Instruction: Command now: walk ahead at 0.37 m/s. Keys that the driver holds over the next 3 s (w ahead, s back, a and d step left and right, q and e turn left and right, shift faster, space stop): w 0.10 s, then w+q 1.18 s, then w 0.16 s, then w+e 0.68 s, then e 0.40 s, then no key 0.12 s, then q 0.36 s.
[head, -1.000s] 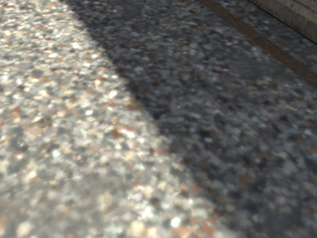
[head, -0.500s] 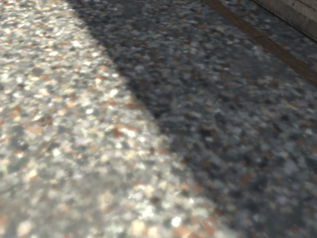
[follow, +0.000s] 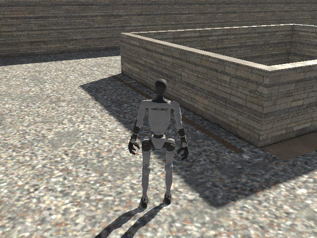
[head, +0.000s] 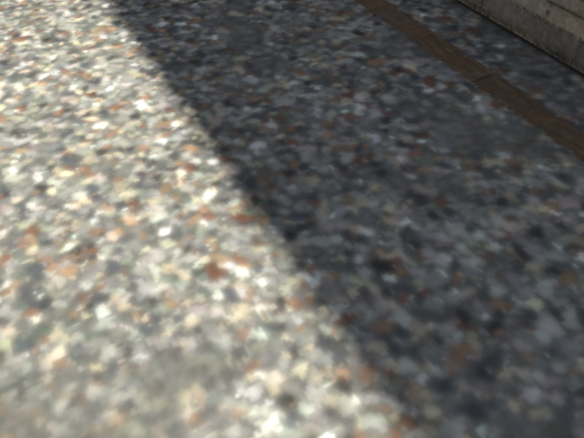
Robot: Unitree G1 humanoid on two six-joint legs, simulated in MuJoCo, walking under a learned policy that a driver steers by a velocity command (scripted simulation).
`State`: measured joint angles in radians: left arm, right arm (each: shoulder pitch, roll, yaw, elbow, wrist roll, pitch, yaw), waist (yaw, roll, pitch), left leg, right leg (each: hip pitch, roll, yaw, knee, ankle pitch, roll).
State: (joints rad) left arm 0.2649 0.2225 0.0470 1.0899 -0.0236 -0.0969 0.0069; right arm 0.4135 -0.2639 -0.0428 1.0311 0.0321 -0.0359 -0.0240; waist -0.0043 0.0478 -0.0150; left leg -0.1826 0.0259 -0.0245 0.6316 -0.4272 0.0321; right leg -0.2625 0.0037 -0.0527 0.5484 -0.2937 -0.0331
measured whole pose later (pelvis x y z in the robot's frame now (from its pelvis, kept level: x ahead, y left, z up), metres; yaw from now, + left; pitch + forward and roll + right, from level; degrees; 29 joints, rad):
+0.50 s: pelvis +0.25 +0.03 -0.02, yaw +9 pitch +2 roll +0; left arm 0.43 0.23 0.02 1.03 0.01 -0.08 0.02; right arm 0.02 -0.24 -0.05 0.78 0.02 -0.08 0.06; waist 0.03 0.01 0.05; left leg -0.54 -0.06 0.08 0.63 -0.13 0.13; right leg 0.00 -0.03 -0.10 0.85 -0.48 0.00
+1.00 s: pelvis +0.56 +0.04 +0.00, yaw +26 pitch +2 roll -1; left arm 0.09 0.26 0.05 0.72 0.01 -0.14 -0.01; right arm 0.36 -0.28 -0.07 0.80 0.03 -0.04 -0.01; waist -0.06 0.02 0.01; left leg -0.27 -0.08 -0.17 0.99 -0.50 0.05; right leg -0.43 0.03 0.00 0.53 -0.15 -0.02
